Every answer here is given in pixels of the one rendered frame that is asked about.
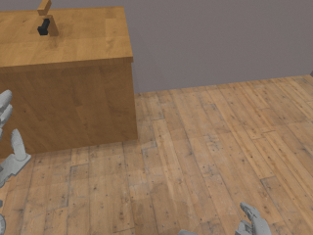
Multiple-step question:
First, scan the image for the robot left hand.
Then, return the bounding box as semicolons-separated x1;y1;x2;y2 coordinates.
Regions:
0;89;31;189

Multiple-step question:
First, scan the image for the robot right hand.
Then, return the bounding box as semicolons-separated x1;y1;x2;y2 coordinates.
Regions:
235;202;272;235

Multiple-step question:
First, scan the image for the tap lever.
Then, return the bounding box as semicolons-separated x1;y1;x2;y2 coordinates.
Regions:
37;19;50;36

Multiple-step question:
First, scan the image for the counter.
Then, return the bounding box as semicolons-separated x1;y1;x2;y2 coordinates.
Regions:
0;0;138;159

